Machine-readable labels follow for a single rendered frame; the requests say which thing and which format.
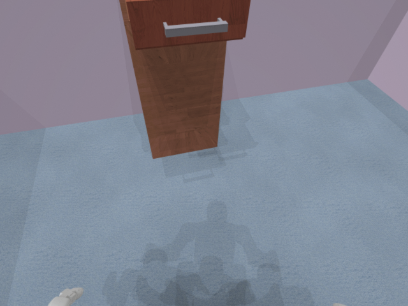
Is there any handle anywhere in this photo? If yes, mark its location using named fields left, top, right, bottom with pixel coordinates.
left=163, top=18, right=228, bottom=38

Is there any cabinet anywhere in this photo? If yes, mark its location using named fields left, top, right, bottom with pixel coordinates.
left=119, top=0, right=227, bottom=159

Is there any robot left hand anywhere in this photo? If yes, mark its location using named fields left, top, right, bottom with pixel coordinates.
left=48, top=288, right=84, bottom=306

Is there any drawer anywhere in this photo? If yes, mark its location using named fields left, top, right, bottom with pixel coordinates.
left=126, top=0, right=251, bottom=50

